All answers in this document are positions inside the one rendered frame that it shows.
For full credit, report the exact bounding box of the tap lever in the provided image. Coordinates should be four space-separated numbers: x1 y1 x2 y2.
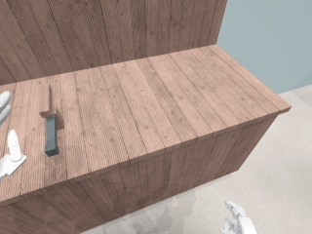
44 114 59 157

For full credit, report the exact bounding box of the counter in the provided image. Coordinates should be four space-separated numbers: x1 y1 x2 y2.
0 0 292 234

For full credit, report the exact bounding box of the robot right hand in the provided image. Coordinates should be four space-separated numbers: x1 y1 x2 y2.
221 199 257 234

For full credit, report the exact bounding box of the robot left hand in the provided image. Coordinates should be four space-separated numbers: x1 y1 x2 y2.
0 91 26 181

